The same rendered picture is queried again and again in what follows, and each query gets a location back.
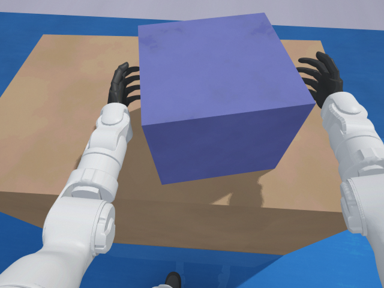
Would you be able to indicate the robot right upper arm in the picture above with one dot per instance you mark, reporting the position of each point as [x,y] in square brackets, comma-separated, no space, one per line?
[362,205]

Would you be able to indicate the left robot foot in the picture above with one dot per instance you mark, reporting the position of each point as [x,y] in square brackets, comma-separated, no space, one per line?
[174,280]

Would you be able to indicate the robot left upper arm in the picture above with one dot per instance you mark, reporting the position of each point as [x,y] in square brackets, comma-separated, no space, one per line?
[77,230]

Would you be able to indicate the robot left forearm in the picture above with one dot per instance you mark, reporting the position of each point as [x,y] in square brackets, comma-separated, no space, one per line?
[97,173]

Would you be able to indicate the carton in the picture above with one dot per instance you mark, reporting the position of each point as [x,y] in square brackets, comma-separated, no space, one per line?
[219,96]

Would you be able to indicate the robot left hand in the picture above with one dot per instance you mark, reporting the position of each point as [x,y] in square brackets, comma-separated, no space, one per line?
[118,92]

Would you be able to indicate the pedestal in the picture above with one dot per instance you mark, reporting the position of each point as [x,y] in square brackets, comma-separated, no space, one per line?
[49,111]

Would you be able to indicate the robot right hand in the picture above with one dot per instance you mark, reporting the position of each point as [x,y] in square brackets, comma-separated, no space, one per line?
[327,77]

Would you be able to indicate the robot right forearm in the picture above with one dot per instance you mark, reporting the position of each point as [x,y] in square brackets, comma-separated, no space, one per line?
[352,137]

